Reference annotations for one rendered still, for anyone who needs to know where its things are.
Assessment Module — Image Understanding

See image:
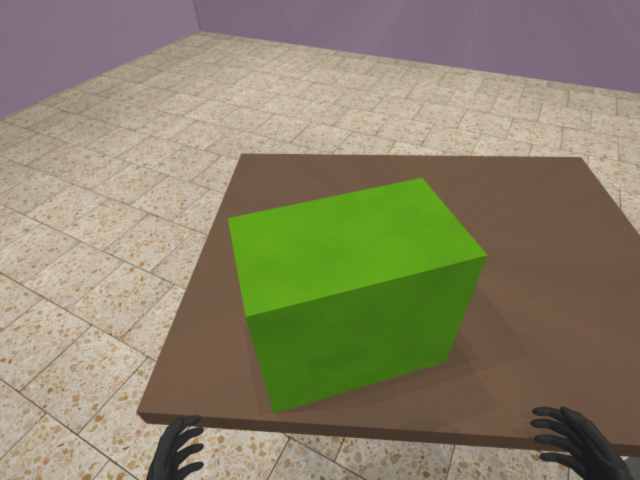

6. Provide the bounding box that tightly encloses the left robot hand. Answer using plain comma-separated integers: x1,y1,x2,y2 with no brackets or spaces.
146,415,204,480

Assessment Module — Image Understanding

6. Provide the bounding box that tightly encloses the table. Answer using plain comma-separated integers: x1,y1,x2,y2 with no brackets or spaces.
136,153,640,480

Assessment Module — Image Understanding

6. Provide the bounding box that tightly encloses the carton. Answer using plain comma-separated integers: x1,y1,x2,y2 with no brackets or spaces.
228,178,488,414

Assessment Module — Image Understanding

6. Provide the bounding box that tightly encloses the right robot hand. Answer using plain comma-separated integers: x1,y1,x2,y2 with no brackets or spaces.
530,406,634,480

